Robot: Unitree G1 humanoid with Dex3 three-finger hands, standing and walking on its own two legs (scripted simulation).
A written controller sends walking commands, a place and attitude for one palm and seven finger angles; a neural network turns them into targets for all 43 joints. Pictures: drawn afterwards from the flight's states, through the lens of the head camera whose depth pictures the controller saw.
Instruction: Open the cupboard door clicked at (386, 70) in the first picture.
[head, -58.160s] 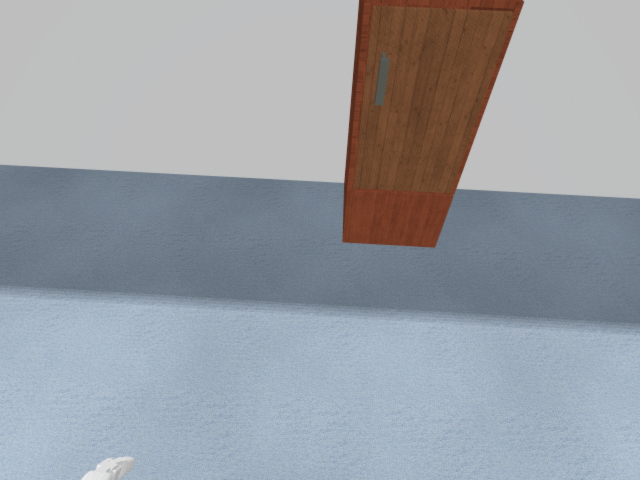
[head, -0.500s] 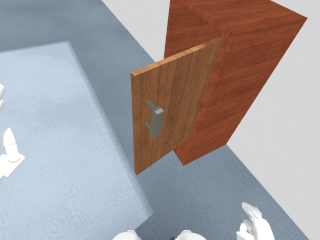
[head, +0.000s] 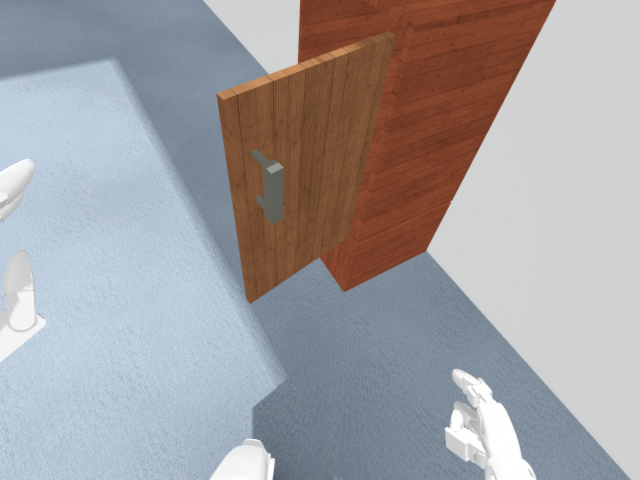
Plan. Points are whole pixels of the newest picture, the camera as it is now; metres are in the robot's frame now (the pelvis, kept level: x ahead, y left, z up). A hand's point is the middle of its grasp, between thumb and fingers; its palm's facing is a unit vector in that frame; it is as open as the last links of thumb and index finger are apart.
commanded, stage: stop stepping back and stand still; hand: left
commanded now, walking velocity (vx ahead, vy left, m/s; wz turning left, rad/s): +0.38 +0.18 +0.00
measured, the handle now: (266, 186) +0.56 +0.14 -0.01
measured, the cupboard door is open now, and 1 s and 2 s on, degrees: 100 100 100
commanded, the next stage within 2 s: let the arm hang, fingers relaxed in 1.50 s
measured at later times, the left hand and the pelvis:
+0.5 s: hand out of the picture +0.12 +0.24 +0.19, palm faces +0.44 -0.74 -0.51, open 7.4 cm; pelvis -0.07 -0.02 +0.00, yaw +1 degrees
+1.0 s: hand out of the picture +0.09 +0.30 +0.16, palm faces +0.44 -0.77 -0.47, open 7.4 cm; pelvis -0.10 +0.03 +0.01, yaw +1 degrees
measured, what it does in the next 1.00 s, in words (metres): walks backwards: left foot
